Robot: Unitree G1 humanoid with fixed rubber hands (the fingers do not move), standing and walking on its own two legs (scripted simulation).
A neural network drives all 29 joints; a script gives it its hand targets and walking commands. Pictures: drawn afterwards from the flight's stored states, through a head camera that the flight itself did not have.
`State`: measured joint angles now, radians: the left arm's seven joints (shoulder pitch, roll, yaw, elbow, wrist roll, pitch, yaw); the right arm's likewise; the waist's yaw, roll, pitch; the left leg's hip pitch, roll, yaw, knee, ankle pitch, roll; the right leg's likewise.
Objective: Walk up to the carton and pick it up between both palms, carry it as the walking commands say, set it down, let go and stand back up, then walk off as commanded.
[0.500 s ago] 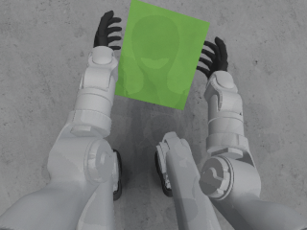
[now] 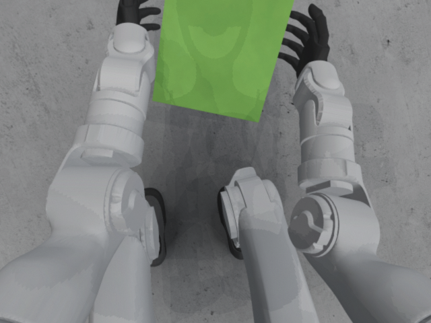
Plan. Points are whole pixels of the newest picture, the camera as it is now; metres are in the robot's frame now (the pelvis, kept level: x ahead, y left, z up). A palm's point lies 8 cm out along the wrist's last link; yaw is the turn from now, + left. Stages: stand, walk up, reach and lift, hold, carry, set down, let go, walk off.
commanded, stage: set down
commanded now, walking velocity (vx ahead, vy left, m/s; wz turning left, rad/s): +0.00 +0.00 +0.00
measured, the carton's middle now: (217, 44) +0.55 -0.08 -0.22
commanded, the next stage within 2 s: none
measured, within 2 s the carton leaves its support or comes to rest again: neither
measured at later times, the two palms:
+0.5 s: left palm (141, 34) +0.57 +0.05 -0.20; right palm (293, 66) +0.50 -0.22 -0.20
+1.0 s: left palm (141, 34) +0.57 +0.05 -0.21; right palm (293, 66) +0.50 -0.22 -0.21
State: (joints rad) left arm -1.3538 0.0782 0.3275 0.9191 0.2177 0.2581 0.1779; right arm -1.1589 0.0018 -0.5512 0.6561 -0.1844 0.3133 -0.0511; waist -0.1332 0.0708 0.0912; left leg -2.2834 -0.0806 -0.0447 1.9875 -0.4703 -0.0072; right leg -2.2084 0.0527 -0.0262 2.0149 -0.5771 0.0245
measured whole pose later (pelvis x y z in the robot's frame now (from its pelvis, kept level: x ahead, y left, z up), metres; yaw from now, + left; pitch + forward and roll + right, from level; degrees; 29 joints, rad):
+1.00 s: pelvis +0.00 +0.00 -0.05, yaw +1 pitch +36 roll -3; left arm -1.55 0.23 0.21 1.16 0.07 0.18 0.12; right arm -1.30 -0.11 -0.49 0.82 -0.09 0.24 -0.02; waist -0.15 0.05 0.35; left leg -2.30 -0.08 -0.03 2.20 -0.52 -0.01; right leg -2.22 0.06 -0.03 2.23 -0.64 0.02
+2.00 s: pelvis +0.02 +0.00 -0.05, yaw +0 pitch +36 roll -3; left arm -1.55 0.21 0.29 1.12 0.17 0.13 0.06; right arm -1.33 -0.10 -0.57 0.83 -0.16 0.18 0.03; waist -0.14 0.04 0.38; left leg -2.28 -0.08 -0.03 2.23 -0.57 -0.01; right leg -2.20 0.07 -0.03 2.25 -0.69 0.02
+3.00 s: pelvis +0.00 -0.01 -0.04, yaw -1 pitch +36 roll -2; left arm -1.47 0.39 0.01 1.10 -0.13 0.13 0.11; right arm -1.30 -0.25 -0.26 0.95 0.16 0.09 -0.11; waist -0.15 0.02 0.31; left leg -2.25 -0.05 -0.04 2.15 -0.54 -0.02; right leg -2.19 0.09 -0.03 2.17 -0.62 0.02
